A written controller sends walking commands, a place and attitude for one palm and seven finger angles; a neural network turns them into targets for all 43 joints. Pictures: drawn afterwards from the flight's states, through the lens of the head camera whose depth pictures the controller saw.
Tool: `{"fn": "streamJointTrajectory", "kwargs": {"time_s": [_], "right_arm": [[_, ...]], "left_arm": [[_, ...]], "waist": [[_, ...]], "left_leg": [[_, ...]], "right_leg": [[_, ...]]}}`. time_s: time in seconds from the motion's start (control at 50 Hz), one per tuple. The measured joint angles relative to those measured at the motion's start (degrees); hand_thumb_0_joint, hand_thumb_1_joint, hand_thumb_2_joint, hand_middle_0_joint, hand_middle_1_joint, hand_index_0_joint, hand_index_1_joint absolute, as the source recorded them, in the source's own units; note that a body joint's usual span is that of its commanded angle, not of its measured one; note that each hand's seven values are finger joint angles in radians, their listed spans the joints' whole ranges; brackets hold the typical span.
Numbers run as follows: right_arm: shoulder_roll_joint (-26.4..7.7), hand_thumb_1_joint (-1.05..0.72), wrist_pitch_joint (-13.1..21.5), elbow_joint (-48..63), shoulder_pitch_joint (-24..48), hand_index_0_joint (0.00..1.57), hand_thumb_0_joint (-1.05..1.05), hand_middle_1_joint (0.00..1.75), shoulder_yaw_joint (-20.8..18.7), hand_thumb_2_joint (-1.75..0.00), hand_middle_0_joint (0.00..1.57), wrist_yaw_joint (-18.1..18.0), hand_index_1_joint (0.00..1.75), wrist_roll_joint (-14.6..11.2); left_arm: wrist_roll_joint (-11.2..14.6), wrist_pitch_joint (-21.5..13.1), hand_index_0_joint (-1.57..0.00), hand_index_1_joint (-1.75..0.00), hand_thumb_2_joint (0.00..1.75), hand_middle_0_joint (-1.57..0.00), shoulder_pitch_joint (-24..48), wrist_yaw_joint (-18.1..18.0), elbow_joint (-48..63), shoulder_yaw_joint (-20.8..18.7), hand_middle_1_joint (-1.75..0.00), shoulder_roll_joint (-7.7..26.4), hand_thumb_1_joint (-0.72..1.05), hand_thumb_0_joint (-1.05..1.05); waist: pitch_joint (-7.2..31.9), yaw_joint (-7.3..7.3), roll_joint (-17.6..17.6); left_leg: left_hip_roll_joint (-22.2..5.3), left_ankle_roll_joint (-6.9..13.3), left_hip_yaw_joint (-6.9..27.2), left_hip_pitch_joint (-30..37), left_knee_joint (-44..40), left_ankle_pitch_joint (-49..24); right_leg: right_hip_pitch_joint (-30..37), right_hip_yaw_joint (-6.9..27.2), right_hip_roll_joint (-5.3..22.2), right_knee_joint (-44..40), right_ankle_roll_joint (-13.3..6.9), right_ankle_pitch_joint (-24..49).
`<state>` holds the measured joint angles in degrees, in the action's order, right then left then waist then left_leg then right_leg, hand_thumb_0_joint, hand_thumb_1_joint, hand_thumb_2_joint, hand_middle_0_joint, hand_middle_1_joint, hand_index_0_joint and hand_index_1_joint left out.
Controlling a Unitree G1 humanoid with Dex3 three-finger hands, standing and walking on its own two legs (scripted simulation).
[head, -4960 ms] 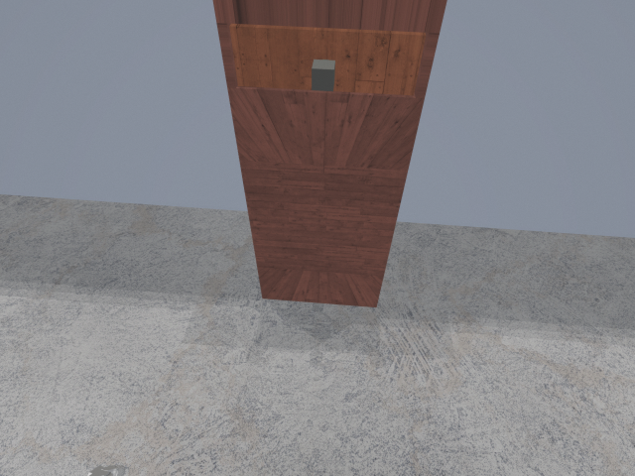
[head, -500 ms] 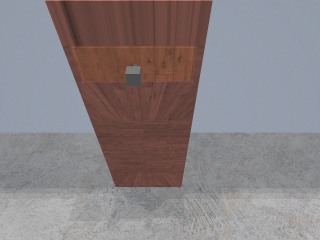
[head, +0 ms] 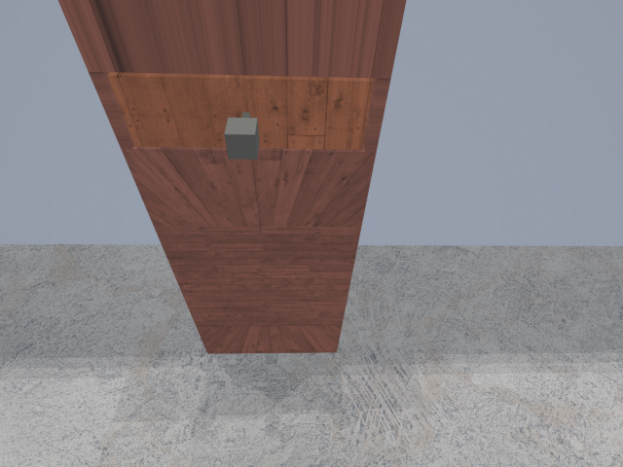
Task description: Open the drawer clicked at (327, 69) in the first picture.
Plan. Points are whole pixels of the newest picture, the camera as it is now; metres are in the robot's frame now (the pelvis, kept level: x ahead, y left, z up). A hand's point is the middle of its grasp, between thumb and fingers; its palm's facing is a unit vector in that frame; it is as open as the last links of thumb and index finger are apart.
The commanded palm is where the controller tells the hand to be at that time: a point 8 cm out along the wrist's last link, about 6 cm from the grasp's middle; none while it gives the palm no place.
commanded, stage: shuffle to correct the standing spot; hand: left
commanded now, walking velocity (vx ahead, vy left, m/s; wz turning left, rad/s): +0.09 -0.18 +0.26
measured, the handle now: (244, 130) +0.55 +0.14 +0.14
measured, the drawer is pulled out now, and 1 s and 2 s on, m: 0.00 0.00 0.00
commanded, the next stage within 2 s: come to a stop and stand still in 0.34 s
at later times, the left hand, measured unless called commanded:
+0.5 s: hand out of the picture +0.00 +0.08 -0.19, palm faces +0.09 -0.99 -0.09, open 7.4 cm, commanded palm none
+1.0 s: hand out of the picture +0.08 +0.07 -0.17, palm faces +0.17 -0.96 -0.24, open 7.3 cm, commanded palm none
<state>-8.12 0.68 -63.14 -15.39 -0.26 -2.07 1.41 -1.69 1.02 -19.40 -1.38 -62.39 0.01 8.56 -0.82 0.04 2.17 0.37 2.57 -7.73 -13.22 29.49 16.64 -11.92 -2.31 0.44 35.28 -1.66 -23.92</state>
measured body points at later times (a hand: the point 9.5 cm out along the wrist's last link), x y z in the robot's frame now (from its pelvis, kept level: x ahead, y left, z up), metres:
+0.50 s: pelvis +0.06 -0.06 -0.01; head +0.08 -0.03 +0.44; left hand +0.00 +0.13 -0.18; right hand +0.10 -0.29 -0.15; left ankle +0.05 +0.04 -0.73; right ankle -0.01 -0.14 -0.68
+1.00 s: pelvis +0.06 -0.12 +0.00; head +0.08 -0.12 +0.45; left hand +0.07 +0.12 -0.15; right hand +0.16 -0.36 -0.15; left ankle +0.04 -0.02 -0.70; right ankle +0.10 -0.25 -0.73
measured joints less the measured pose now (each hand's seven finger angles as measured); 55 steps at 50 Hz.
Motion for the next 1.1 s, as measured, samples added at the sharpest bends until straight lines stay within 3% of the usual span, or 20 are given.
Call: {"fn": "streamJointTrajectory", "kwargs": {"time_s": [0.06, 0.14, 0.2, 0.24, 0.28, 0.34, 0.4, 0.48, 0.54, 0.6, 0.68, 0.7, 0.72, 0.78, 0.84, 0.88, 0.96, 1.04, 1.06, 1.1], "right_arm": [[-0.14, -0.91, -0.01, 0.78, -0.58, 0.2, 0.01, 0.3, -0.61, -0.9, 0.2, -0.17, 0.3, 0.31], [-0.53, -0.9, -0.68, 0.48, -2.4, 0.2, 0.01, 0.3, -1.07, -0.9, 0.2, 0.05, 0.3, 0.13], [-0.29, -0.91, -2.01, -0.3, -3.35, 0.2, 0.01, 0.3, -1.34, -0.9, 0.2, 0.29, 0.3, -0.01], [-0.11, -0.91, -2.16, -0.32, -2.9, 0.2, 0.01, 0.3, -1.61, -0.9, 0.2, 0.46, 0.3, 0.01], [0.2, -0.91, -1.93, 0.18, -1.99, 0.2, 0.01, 0.3, -1.79, -0.9, 0.2, 0.61, 0.3, -0.02], [0.55, -0.92, -1.72, 1.13, -0.26, 0.2, 0.02, 0.3, -1.84, -0.9, 0.2, 0.02, 0.3, 0.14], [0.22, -0.94, -0.67, 2.09, 0.88, 0.2, 0.02, 0.3, -1.69, -0.9, 0.2, -0.23, 0.3, 0.06], [0.72, -0.93, 0.79, 3.19, 1.72, 0.2, 0.02, 0.3, -1.2, -0.9, 0.2, -0.86, 0.3, 0.35], [0.9, -0.93, 1.12, 3.31, 0.78, 0.2, 0.01, 0.3, -0.94, -0.9, 0.2, -1.27, 0.3, 0.38], [0.65, -0.92, 0.67, 2.54, -0.02, 0.2, 0.01, 0.3, -0.71, -0.9, 0.2, -0.95, 0.3, 0.35], [0.06, -0.92, -0.55, 2.29, -0.44, 0.2, 0.01, 0.3, -1.11, -0.9, 0.2, 0.09, 0.3, 0.25], [0.09, -0.92, -0.84, 2.48, -0.71, 0.2, 0.01, 0.3, -1.28, -0.9, 0.2, 0.39, 0.3, 0.12], [0.06, -0.92, -1.23, 2.7, -0.82, 0.2, 0.01, 0.3, -1.47, -0.9, 0.2, 0.71, 0.3, -0.09], [-1.67, -0.92, -3.04, 3.2, 0.13, 0.2, 0.01, 0.3, -2.55, -0.9, 0.2, 1.06, 0.3, -0.38], [-2.89, -0.91, -3.55, 3.68, 1.52, 0.2, 0.01, 0.3, -3.04, -0.9, 0.2, 1.48, 0.3, -0.45], [-3.35, -0.91, -3.62, 4.27, 2.37, 0.19, 0.01, 0.3, -3.19, -0.9, 0.2, 1.78, 0.3, -0.51], [-3.43, -0.91, -3.63, 5.85, 4.18, 0.19, 0.01, 0.3, -3.09, -0.9, 0.2, 2.14, 0.3, -0.64], [-2.96, -0.91, -2.39, 7.75, 5.33, 0.19, 0.01, 0.3, -2.65, -0.9, 0.19, 2.14, 0.3, -0.83], [-3.02, -0.91, -1.89, 8.35, 5.16, 0.19, 0.01, 0.3, -2.58, -0.9, 0.19, 2.1, 0.3, -0.76], [-2.05, -0.91, -1.71, 8.76, 5.18, 0.19, 0.01, 0.3, -2.33, -0.9, 0.19, 1.87, 0.3, -0.34]], "left_arm": [[-0.22, 0.61, -0.2, -0.3, 0.89, -0.2, -0.21, 0.5, 0.34, -0.65, -0.3, -0.12, 0.9, 0.0], [-0.32, -0.5, -0.2, -0.3, 0.89, -0.2, -0.44, 0.59, 1.16, -1.21, -0.3, -0.06, 0.9, 0.0], [-0.27, -1.48, -0.2, -0.3, 0.89, -0.2, -0.95, -0.05, 1.78, -1.4, -0.3, -0.18, 0.9, 0.0], [-0.27, -2.06, -0.2, -0.3, 0.89, -0.2, -1.28, -0.52, 1.81, -1.31, -0.3, -0.64, 0.9, 0.0], [-0.35, -2.33, -0.2, -0.3, 0.89, -0.2, -1.64, -0.81, 1.54, -1.09, -0.3, -1.18, 0.9, 0.0], [-0.44, -2.05, -0.2, -0.3, 0.89, -0.2, -2.26, -0.74, 1.05, -0.8, -0.3, -1.86, 0.9, 0.0], [-0.17, -1.26, -0.2, -0.3, 0.89, -0.2, -3.36, -0.29, 0.84, -0.72, -0.3, -2.26, 0.9, 0.0], [-0.19, 0.81, -0.2, -0.3, 0.89, -0.2, -3.17, 0.41, 0.1, -1.05, -0.3, -1.93, 0.9, 0.0], [-0.25, 1.46, -0.2, -0.3, 0.89, -0.2, -0.5, 0.7, 0.74, -1.87, -0.3, -1.14, 0.9, 0.0], [-0.22, 1.17, -0.2, -0.3, 0.89, -0.2, 2.33, 0.1, 2.27, -2.2, -0.3, -0.3, 0.91, 0.01], [0.31, -0.17, -0.2, -0.3, 0.89, -0.2, 4.14, -0.25, 3.69, -2.34, -0.3, 1.42, 0.93, 0.02], [0.3, -0.82, -0.2, -0.3, 0.89, -0.2, 4.03, -0.27, 4.29, -2.31, -0.3, 2.09, 0.93, 0.01], [0.21, -1.45, -0.2, -0.3, 0.89, -0.2, 3.96, -0.41, 4.57, -2.37, -0.3, 2.61, 0.93, 0.01], [0.01, -1.49, -0.2, -0.3, 0.89, -0.2, 4.81, -0.42, 4.56, -1.97, -0.3, 1.53, 0.92, 0.01], [-0.15, -1.47, -0.2, -0.3, 0.89, -0.2, 5.1, -0.6, 5.32, -1.71, -0.3, 0.5, 0.91, 0.0], [-0.27, -1.3, -0.2, -0.3, 0.89, -0.2, 5.28, -0.75, 5.87, -1.71, -0.3, 0.11, 0.91, 0.0], [-0.49, -0.98, -0.21, -0.3, 0.89, -0.2, 5.42, -0.95, 6.71, -2.06, -0.3, 0.6, 0.91, 0.0], [-0.14, -0.03, -0.21, -0.3, 0.89, -0.2, 4.7, -0.81, 6.89, -2.58, -0.3, 2.05, 0.9, 0.0], [0.03, 0.48, -0.21, -0.3, 0.89, -0.2, 4.31, -0.74, 6.98, -2.7, -0.3, 2.28, 0.9, 0.0], [0.21, 1.76, -0.21, -0.3, 0.89, -0.2, 4.55, -0.77, 6.42, -3.1, -0.3, 3.11, 0.9, 0.0]], "waist": [[-0.3, -0.53, -0.71], [-0.14, -0.72, -2.05], [0.69, -0.31, -2.31], [0.55, 0.01, -2.13], [0.21, 0.09, -1.78], [-0.21, 0.35, -1.07], [-0.59, 0.61, -0.6], [-0.49, -0.03, 1.11], [-0.7, -0.44, 0.7], [-1.0, -0.01, -0.35], [-1.67, -0.15, -2.24], [-1.62, -0.04, -1.83], [-1.43, 0.23, -1.37], [-1.79, 0.12, -3.6], [-2.08, 0.44, -3.62], [-2.12, 0.72, -3.06], [-1.87, 1.64, -1.08], [-1.24, 2.06, 0.52], [-0.75, 1.81, 0.11], [-0.77, 1.45, 1.21]], "left_leg": [[-1.08, -0.65, -0.27, -0.52, 0.89, 0.57], [-2.74, -1.8, 1.54, -2.24, 5.29, 3.56], [-3.01, -0.7, 3.67, -6.8, 17.19, 10.49], [-2.98, -0.62, 3.93, -9.86, 24.45, 10.76], [-3.07, -0.82, 3.14, -11.28, 26.02, 10.41], [-3.2, -1.03, 1.24, -10.67, 20.15, 8.56], [-3.43, -0.75, -0.46, -6.61, 8.21, 1.24], [-3.93, -0.27, -1.59, -4.95, 7.97, 3.46], [-4.42, -1.64, -0.85, -2.48, 4.27, 1.78], [-4.9, -2.5, 0.13, -0.5, 0.41, -0.41], [-6.11, -4.46, 1.56, -0.56, 1.15, -0.2], [-5.93, -5.07, 1.53, -1.24, 2.81, 0.67], [-5.66, -5.23, 1.47, -2.35, 5.07, 2.23], [-4.14, -4.07, 4.27, -6.11, 14.75, 11.29], [-1.56, -4.05, 4.58, -9.79, 25.59, 11.92], [-0.48, -4.45, 3.95, -10.9, 28.16, 11.16], [0.49, -4.73, 2.97, -9.99, 22.79, 10.03], [0.22, -4.02, 2.44, -3.86, 6.56, 3.0], [-0.34, -2.65, 2.98, -2.63, 3.02, 1.43], [0.04, -0.53, 2.81, -3.47, 4.4, 0.99]], "right_leg": [[-3.52, -0.87, 0.08, 4.77, -0.3, -2.72], [-2.48, -2.85, -0.41, -0.94, -0.83, 4.16], [-0.82, -5.26, -1.35, -2.67, -2.47, 2.8], [0.69, -6.24, -1.84, -5.12, -3.14, 3.3], [1.93, -6.9, -2.18, -7.08, -3.46, 3.93], [2.91, -7.43, -2.72, -8.26, -3.66, 3.84], [2.65, -7.68, -3.68, -5.5, -3.63, 1.58], [-6.12, -4.35, -2.74, 16.71, -0.68, -5.48], [-11.68, -1.86, -0.61, 26.2, 1.14, -2.14], [-12.7, -0.39, 2.26, 21.09, 2.52, 1.36], [-8.66, -0.63, 4.24, 5.33, 3.66, 6.63], [-7.18, -0.32, 4.84, 0.94, 3.67, 10.06], [-6.84, 0.0, 5.21, -0.12, 3.58, 8.38], [-7.95, -0.78, 4.64, 2.74, 2.93, 5.3], [-7.13, -0.93, 4.99, 0.66, 2.56, 6.96], [-6.43, -1.15, 5.31, -1.2, 2.38, 8.11], [-6.12, -1.41, 5.92, -3.54, 2.55, 9.91], [-7.53, -1.27, 5.83, -1.73, 3.36, 9.7], [-8.51, -1.55, 5.3, 0.01, 3.35, 8.79], [-10.74, -0.12, 4.79, 5.94, 2.83, 1.6]]}}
